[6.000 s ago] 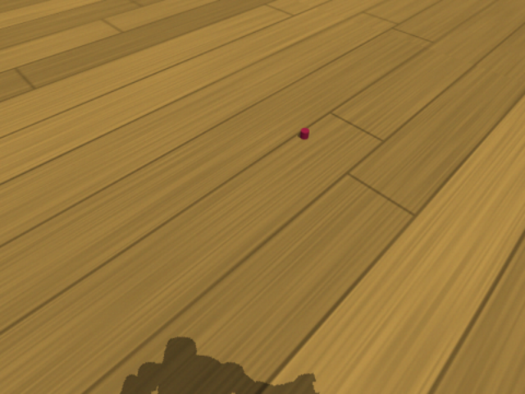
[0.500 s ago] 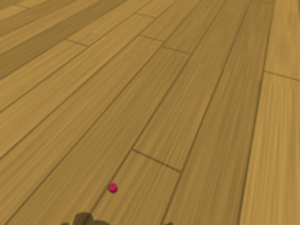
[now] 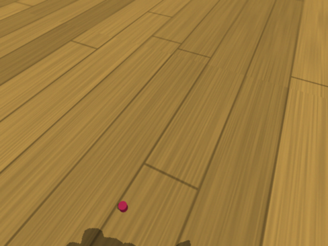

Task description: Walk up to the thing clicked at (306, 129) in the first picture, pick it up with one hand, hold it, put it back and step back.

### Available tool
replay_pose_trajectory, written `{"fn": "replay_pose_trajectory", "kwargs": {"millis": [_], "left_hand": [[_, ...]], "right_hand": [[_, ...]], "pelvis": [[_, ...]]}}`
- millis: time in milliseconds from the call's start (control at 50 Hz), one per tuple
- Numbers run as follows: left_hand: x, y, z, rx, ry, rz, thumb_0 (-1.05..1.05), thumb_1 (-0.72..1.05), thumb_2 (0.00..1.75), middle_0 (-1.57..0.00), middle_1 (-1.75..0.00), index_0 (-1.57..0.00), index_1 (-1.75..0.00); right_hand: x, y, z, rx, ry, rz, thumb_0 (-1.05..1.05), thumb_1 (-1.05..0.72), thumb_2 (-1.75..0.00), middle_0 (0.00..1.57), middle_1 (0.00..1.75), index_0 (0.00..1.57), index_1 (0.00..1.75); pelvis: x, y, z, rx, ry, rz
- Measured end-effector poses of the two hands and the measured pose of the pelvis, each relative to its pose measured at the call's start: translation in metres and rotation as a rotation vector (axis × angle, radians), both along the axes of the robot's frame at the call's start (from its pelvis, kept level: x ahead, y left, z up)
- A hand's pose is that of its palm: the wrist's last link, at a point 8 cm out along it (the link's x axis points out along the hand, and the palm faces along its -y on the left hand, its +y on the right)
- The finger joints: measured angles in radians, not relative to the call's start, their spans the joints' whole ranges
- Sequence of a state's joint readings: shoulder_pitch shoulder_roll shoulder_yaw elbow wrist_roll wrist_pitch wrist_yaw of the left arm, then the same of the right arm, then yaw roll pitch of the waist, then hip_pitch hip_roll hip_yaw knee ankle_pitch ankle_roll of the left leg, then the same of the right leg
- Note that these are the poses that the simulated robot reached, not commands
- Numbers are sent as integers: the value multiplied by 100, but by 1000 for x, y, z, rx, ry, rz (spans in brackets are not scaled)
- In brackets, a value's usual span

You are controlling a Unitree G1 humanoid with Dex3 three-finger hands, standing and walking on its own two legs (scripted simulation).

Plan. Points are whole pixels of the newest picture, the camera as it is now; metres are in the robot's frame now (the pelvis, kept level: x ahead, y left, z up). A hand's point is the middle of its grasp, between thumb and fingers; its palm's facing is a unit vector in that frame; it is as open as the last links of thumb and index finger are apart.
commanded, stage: stand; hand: left
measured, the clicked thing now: (123, 206) +0.43 +0.24 -0.76
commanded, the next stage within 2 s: none
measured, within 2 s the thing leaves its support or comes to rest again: neither
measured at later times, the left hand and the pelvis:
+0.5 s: hand out of the picture +0.09 +0.25 -0.16, palm faces -0.04 -0.94 -0.35, open 7.4 cm; pelvis +0.01 +0.00 +0.00, yaw +0 degrees
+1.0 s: hand out of the picture +0.07 +0.25 -0.16, palm faces -0.04 -0.93 -0.35, open 7.4 cm; pelvis +0.00 -0.01 +0.00, yaw +0 degrees
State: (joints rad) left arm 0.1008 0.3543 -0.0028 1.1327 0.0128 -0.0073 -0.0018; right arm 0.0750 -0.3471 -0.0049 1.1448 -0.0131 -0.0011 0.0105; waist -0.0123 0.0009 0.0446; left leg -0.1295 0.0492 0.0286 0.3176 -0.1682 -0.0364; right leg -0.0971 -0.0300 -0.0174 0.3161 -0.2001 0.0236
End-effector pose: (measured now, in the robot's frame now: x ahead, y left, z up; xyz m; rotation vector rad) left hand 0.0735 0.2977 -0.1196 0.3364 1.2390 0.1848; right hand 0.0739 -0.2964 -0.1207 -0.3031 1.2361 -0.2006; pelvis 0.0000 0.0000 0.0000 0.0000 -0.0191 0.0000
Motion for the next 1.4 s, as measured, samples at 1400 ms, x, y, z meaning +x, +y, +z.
{"fn": "replay_pose_trajectory", "kwargs": {"millis": [1400], "left_hand": [[-5,-2,1,3,-1,4,1,90,90,-21,-30,-21,-30]], "right_hand": [[-7,-4,1,-7,4,8,0,-90,-89,20,30,21,30]], "pelvis": [[0,-4,0,0,-15,-4]]}}
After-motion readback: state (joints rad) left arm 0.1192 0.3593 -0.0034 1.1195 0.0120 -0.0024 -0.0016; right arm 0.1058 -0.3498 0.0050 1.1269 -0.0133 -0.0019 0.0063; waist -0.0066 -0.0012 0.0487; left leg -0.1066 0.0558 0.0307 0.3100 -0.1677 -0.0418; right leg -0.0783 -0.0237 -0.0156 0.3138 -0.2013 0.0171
